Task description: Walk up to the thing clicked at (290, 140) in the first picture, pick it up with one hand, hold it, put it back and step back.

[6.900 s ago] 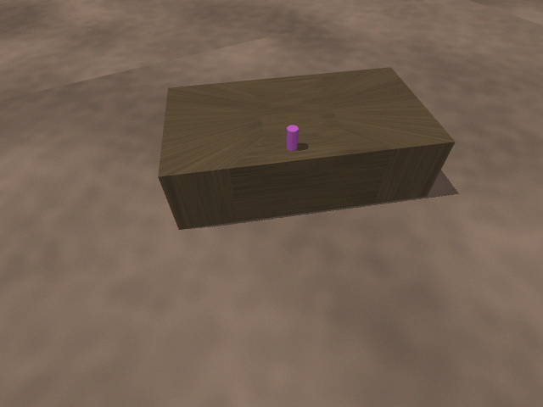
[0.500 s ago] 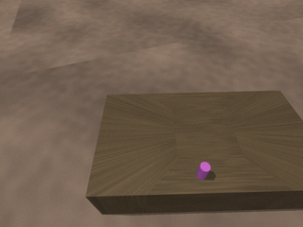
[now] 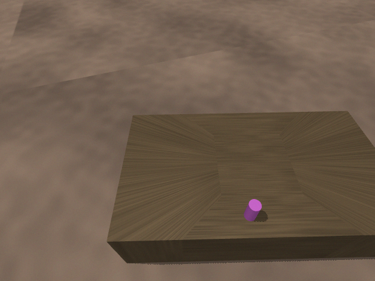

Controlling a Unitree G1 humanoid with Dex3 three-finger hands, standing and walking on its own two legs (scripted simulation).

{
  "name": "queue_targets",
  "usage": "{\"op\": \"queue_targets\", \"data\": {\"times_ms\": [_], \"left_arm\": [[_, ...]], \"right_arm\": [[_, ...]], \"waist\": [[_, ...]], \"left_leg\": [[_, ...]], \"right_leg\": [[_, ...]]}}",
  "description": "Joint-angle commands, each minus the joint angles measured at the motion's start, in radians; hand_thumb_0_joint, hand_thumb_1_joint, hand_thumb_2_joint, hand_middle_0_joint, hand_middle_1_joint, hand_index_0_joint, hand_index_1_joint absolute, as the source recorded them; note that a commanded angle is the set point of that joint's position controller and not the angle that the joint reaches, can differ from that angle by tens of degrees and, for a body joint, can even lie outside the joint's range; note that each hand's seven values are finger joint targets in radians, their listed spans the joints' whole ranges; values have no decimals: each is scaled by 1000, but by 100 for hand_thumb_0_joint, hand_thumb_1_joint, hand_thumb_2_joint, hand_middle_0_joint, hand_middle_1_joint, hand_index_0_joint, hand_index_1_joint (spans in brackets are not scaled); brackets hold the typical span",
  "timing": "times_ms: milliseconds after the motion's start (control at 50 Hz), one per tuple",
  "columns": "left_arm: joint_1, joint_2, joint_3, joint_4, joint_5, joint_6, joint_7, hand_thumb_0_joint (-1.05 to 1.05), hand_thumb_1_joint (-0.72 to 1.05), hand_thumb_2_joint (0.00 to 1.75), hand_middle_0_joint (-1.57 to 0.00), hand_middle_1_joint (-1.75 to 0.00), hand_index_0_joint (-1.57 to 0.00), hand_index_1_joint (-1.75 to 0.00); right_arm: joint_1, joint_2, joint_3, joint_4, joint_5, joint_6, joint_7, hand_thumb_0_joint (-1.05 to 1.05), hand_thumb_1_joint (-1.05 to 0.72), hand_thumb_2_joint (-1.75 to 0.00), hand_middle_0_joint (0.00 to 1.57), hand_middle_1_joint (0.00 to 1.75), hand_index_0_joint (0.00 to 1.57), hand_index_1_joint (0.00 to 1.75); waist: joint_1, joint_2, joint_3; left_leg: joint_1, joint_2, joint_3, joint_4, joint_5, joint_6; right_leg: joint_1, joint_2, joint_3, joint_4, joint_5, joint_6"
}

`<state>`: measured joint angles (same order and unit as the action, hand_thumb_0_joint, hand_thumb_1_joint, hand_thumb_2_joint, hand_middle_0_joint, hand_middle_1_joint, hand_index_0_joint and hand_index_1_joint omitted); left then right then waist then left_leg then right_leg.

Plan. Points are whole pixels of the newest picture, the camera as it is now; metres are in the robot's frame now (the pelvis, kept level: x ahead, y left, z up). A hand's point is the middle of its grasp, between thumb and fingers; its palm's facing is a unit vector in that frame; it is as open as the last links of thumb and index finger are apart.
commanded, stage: stand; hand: right
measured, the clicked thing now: (252, 210) +0.42 -0.22 -0.37
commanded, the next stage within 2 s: go down in 0.50 s
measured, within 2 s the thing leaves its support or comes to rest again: neither
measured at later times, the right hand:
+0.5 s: hand out of the picture +0.08 -0.25 -0.15, palm faces -0.03 +0.94 -0.34, open 7.4 cm
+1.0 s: hand out of the picture +0.13 -0.27 -0.15, palm faces +0.01 +0.94 -0.33, open 14.5 cm
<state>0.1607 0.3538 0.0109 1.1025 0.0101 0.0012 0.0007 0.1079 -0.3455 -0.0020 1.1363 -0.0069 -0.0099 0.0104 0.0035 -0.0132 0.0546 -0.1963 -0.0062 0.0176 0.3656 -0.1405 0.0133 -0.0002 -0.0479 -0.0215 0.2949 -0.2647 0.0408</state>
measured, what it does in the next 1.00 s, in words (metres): stands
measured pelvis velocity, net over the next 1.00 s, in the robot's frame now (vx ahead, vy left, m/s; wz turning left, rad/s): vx -0.02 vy -0.02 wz -0.03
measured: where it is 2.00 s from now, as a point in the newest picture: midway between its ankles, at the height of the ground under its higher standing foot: outside the picture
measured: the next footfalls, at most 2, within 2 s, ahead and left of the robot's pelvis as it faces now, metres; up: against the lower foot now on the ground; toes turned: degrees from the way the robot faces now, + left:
none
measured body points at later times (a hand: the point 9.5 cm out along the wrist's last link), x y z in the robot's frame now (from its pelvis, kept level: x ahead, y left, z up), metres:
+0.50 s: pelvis +0.00 +0.00 +0.00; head +0.02 +0.01 +0.45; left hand +0.06 +0.30 -0.14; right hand +0.09 -0.30 -0.13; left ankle +0.04 +0.11 -0.75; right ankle -0.07 -0.14 -0.75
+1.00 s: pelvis -0.02 -0.02 -0.01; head +0.02 -0.02 +0.43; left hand +0.11 +0.24 -0.13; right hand +0.13 -0.31 -0.12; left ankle +0.04 +0.11 -0.75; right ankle -0.07 -0.14 -0.75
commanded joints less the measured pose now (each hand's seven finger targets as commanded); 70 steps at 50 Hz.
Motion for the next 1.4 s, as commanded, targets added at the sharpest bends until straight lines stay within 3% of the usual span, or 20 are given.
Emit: {"op": "queue_targets", "data": {"times_ms": [0,20,120,360,580,600,620,640,660,700,740,760,800,880,960,1040,1160,1260,1280,1380], "left_arm": [[-3,211,35,-53,4,-22,11,0,90,90,-20,-30,-20,-30],[3,210,34,-55,3,-22,11,0,90,90,-20,-30,-20,-30],[3,206,34,-50,7,-20,10,0,90,90,-20,-30,-20,-30],[-1,209,35,-57,2,-24,14,0,90,90,-20,-30,-20,-30],[-4,211,37,-55,5,-20,12,0,88,96,-21,-31,-20,-32],[-59,59,21,-352,-42,-81,28,0,96,96,-23,-32,-22,-32],[-13,75,22,-294,-50,-86,36,0,94,95,-22,-30,-21,-31],[23,106,41,-271,-49,-76,36,0,96,96,-21,-30,-20,-31],[23,105,65,-290,-40,-65,31,0,93,95,-22,-30,-21,-32],[100,117,90,-346,-35,-65,42,0,92,93,-21,-30,-21,-31],[126,92,87,-378,-30,-65,44,0,95,91,-20,-30,-21,-30],[112,89,81,-410,-35,-69,47,0,92,90,-21,-30,-21,-30],[68,78,73,-449,-39,-80,56,0,91,90,-21,-30,-21,-30],[10,65,56,-515,-50,-105,67,0,91,89,-21,-30,-21,-30],[6,61,50,-528,-52,-135,76,0,91,88,-20,-30,-21,-29],[38,48,46,-519,-41,-161,83,0,91,88,-20,-30,-20,-29],[40,29,37,-518,-29,-205,100,0,90,90,-20,-29,-19,-30],[66,40,47,-524,-27,-223,107,0,90,90,-19,-29,-19,-29],[60,39,43,-530,-28,-225,108,0,90,90,-19,-29,-19,-30],[54,31,35,-560,-33,-233,108,0,89,90,-19,-29,-18,-29]], "right_arm": [[-38,-217,-41,-63,2,-20,-19,0,-90,-90,20,30,20,30],[-47,-216,-40,-66,1,-20,-19,0,-90,-90,20,30,20,30],[-44,-227,-43,-63,2,-16,-18,0,-90,-90,20,30,20,30],[-37,-218,-39,-68,2,-22,-20,0,-90,-90,20,30,20,30],[-41,-218,-40,-66,4,-19,-19,0,-82,-82,12,22,12,22],[-392,-70,-73,-417,38,-113,-24,0,-74,-74,7,14,5,14],[-463,-138,-97,-360,11,-106,-25,0,-66,-66,5,6,4,6],[-251,-173,-139,-149,-7,-62,-23,0,-58,-58,4,6,4,6],[-163,-188,-163,-111,-21,-47,-9,0,-50,-50,6,5,5,5],[-229,-309,-243,-235,-47,-53,1,0,-34,-34,8,4,7,4],[-42,-221,-215,-175,-77,-15,22,0,-19,-18,9,3,7,3],[-14,-249,-236,-221,-90,2,22,0,-16,-15,9,3,7,3],[-119,-226,-219,-266,-102,50,18,0,-5,-11,10,3,7,3],[-126,-113,-138,-363,-81,164,16,0,20,-8,8,4,6,4],[-77,-159,-161,-495,-59,221,22,0,39,-6,6,5,5,5],[-77,-162,-159,-610,-67,241,17,0,50,-6,4,6,4,6],[-11,-142,-159,-742,-63,253,-3,0,56,-4,4,5,4,5],[46,-147,-150,-877,-47,287,-9,0,59,-2,5,5,5,5],[118,-137,-146,-835,-49,304,-7,0,59,-2,5,5,5,5],[140,-136,-145,-924,-32,363,-5,0,60,-3,5,5,5,5]], "waist": [[-6,13,-72],[-1,8,-81],[-6,16,-42],[-5,11,-93],[-9,17,-50],[110,-10,0],[46,46,-51],[31,78,-32],[16,72,-21],[6,36,-258],[-10,15,-294],[-31,0,-318],[-29,-27,-301],[-4,1,-182],[-6,0,-143],[19,3,-218],[25,-53,-282],[26,-104,-336],[21,-100,-314],[14,-77,-284]], "left_leg": [[117,130,-121,-36,180,17],[130,138,-122,-27,216,21],[94,130,-134,-55,83,18],[127,136,-117,-9,290,21],[107,130,-124,-44,166,16],[-52,26,-11,-5,98,-29],[9,20,-2,11,79,-37],[2,20,6,22,37,-37],[-38,32,5,56,47,-32],[66,41,-4,102,108,-24],[82,37,7,124,166,-12],[99,37,16,120,162,-9],[89,34,23,111,126,-7],[-6,16,41,84,-41,-4],[-63,7,55,95,-115,-4],[-70,12,52,154,-12,-7],[-113,20,45,239,17,-7],[-164,8,63,308,69,-3],[-169,6,65,311,67,0],[-175,10,66,338,84,-1]], "right_leg": [[-81,-97,65,-61,143,-51],[-86,-97,60,-56,168,-50],[-106,-93,63,-68,72,-51],[-61,-102,58,-45,225,-44],[-91,-95,61,-61,128,-51],[-267,54,-25,57,98,-68],[-267,55,-19,73,103,-68],[-311,63,-21,88,78,-72],[-345,70,-25,131,84,-68],[-335,73,-18,176,140,-61],[-342,75,-15,183,203,-48],[-339,77,-14,180,212,-42],[-356,72,-13,180,192,-35],[-405,53,5,154,35,-42],[-434,51,21,156,-35,-48],[-414,52,28,225,70,-49],[-430,54,37,314,120,-39],[-410,18,88,368,341,-5],[-429,24,81,381,346,-6],[-501,19,92,409,335,-1]]}}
